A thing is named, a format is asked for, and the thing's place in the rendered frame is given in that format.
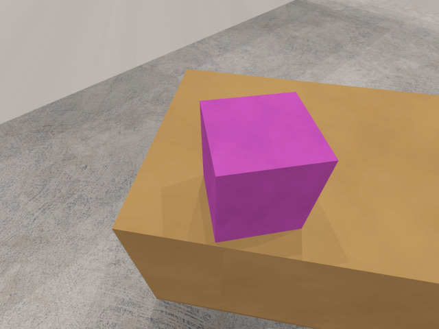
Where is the pedestal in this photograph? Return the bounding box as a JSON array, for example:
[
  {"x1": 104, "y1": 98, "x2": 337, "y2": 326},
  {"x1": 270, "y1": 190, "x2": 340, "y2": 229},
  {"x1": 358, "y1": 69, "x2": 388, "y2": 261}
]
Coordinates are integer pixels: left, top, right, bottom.
[{"x1": 112, "y1": 69, "x2": 439, "y2": 329}]

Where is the carton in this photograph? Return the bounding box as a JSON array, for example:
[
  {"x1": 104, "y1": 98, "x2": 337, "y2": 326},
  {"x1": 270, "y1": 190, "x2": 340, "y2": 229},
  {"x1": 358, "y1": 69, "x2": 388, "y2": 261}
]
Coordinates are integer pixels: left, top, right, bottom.
[{"x1": 200, "y1": 92, "x2": 338, "y2": 243}]

